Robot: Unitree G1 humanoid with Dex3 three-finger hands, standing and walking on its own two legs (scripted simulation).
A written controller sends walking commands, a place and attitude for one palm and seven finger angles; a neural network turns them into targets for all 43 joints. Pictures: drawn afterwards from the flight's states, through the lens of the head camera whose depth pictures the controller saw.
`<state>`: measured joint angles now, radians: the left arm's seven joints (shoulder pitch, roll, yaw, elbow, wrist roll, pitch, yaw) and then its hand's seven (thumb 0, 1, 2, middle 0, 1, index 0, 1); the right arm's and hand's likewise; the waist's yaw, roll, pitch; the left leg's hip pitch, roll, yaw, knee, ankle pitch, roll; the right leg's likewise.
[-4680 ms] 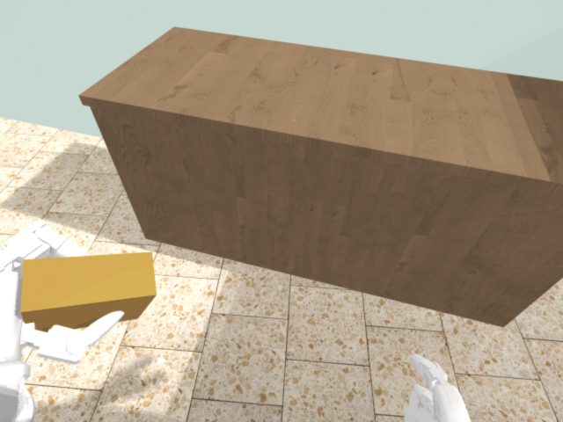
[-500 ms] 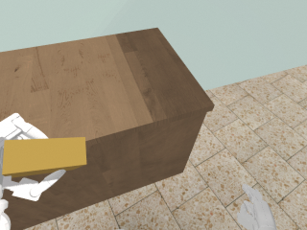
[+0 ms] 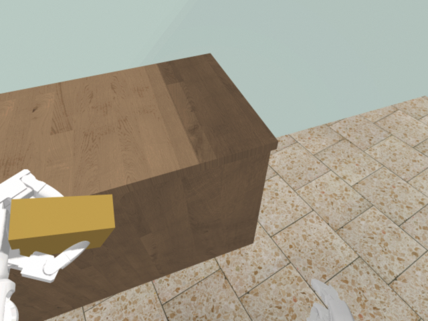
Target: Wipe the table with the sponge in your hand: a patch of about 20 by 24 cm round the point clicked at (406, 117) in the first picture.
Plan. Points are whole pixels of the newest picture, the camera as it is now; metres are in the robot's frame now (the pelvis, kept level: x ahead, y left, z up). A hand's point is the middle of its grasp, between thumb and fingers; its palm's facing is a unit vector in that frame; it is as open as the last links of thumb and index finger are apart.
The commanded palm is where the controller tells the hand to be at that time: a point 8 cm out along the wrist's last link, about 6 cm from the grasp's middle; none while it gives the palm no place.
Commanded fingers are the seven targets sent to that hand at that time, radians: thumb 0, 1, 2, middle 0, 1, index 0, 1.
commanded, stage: come to a stop and stand still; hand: left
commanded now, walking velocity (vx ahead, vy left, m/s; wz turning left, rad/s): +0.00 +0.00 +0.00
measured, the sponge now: (77, 225) +0.21 +0.21 +0.15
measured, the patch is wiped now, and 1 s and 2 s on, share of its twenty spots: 0.00 0.00 0.00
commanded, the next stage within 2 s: none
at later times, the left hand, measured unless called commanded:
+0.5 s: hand (49, 268) +0.15 +0.21 +0.16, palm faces +0.41 -0.81 -0.41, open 9.3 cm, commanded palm +0.10 +0.25 +0.18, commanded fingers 0.00 0.10 1.30 -1.20 -1.60 -1.20 -1.60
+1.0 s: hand (29, 302) +0.12 +0.22 +0.16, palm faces +0.39 -0.82 -0.41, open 9.3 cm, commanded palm +0.06 +0.26 +0.18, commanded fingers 0.00 0.10 1.30 -1.20 -1.60 -1.20 -1.60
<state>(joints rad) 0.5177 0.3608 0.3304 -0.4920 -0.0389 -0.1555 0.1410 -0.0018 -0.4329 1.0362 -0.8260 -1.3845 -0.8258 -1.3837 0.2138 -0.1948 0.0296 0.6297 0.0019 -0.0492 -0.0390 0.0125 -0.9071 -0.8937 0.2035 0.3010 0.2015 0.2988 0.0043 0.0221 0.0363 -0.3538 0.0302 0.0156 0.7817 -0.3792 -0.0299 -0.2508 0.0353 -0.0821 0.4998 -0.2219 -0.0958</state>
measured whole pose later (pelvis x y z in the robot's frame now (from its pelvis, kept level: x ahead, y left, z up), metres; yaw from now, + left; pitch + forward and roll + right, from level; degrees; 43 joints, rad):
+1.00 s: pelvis -0.09 -0.02 +0.00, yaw +1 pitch -4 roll +1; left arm 0.46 0.36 0.29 -0.44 0.00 -0.15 0.17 0.00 -0.43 1.04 -0.82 -1.39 -0.82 -1.39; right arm 0.23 -0.21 0.02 0.61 -0.02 -0.04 -0.06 0.01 -0.91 -0.89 0.20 0.30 0.20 0.30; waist -0.01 0.00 0.05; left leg -0.25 0.00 -0.01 0.50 -0.23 0.00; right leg -0.30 0.08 -0.10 0.39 -0.12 -0.08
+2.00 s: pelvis -0.29 -0.13 -0.01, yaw +5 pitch -1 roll +0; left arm 0.51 0.34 0.34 -0.42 0.02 -0.20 0.15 0.00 -0.43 1.04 -0.83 -1.39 -0.82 -1.38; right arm 0.33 -0.22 -0.02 0.69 0.01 -0.09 -0.05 0.01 -0.91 -0.89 0.20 0.30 0.20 0.30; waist 0.02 0.07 -0.01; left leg -0.32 0.11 0.06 0.70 -0.38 -0.01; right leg -0.23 -0.01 -0.11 0.60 -0.36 -0.02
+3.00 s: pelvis -0.31 -0.03 -0.01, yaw +1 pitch -2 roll -2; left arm 0.35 0.40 0.44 -0.42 -0.06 -0.25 0.12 0.00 -0.43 1.04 -0.82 -1.40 -0.82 -1.40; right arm 0.22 -0.18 0.04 0.55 -0.01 -0.11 0.01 0.01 -0.91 -0.89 0.20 0.30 0.20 0.30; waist 0.05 -0.02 0.03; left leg -0.20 -0.04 0.13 0.55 -0.33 0.12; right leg -0.28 -0.03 -0.05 0.60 -0.32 -0.03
